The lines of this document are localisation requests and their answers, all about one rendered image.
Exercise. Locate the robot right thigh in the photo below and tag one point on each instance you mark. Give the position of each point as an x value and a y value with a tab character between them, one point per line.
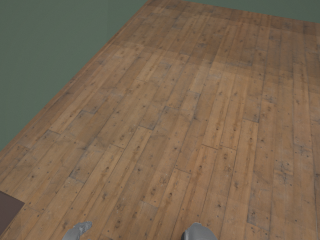
198	232

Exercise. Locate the cupboard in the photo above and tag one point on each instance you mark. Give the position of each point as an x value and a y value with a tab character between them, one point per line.
9	207

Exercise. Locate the robot left hand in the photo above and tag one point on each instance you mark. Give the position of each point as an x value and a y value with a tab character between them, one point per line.
77	231

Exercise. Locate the robot right shin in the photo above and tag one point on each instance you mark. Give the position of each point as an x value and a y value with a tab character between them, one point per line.
196	223

